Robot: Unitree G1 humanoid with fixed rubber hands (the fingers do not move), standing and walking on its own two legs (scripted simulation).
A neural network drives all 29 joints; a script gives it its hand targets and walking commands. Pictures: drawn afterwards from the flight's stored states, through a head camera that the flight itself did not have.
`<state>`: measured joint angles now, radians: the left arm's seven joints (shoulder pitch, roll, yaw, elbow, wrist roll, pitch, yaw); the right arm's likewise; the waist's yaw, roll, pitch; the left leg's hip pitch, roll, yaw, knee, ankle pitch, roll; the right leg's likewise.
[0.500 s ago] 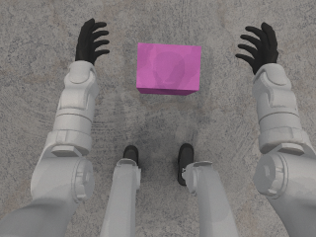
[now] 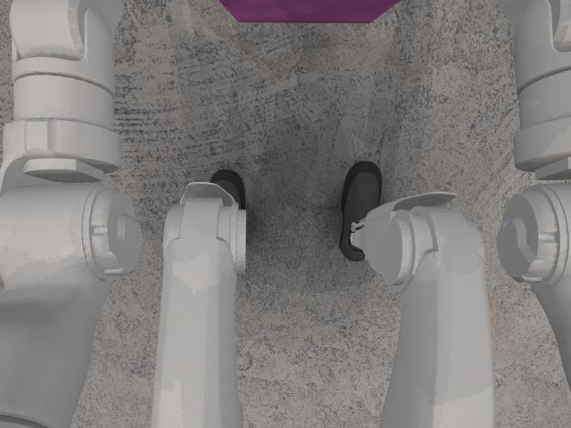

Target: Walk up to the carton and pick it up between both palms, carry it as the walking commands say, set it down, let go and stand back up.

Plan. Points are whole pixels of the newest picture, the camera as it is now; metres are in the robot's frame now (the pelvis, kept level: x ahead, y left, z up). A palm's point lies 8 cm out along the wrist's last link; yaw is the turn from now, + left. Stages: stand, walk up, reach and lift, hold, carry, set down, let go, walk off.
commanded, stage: reach and lift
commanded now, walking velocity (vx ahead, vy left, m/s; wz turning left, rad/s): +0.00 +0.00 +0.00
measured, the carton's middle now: out of the picture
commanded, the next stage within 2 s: none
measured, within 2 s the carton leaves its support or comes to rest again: neither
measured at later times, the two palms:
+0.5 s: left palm out of the picture +0.55 +0.21 -0.28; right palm out of the picture +0.57 -0.16 -0.28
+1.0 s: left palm out of the picture +0.56 +0.22 -0.31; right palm out of the picture +0.58 -0.15 -0.31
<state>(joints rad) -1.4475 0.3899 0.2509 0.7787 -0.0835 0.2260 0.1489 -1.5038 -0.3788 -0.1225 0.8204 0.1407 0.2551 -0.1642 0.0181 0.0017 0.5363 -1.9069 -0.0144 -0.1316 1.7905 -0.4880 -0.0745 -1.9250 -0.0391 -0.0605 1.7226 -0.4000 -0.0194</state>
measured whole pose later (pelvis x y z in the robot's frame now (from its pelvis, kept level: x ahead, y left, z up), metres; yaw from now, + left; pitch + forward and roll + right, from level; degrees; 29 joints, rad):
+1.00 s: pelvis +0.01 +0.00 -0.12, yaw -1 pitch +35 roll -1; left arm -1.53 0.41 0.24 1.09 -0.14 0.06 0.12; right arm -1.61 -0.38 0.00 1.13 0.18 0.11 -0.13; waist 0.03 0.00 0.52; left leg -2.21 -0.02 -0.13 2.19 -0.58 -0.09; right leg -2.26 -0.03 -0.04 2.11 -0.46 -0.02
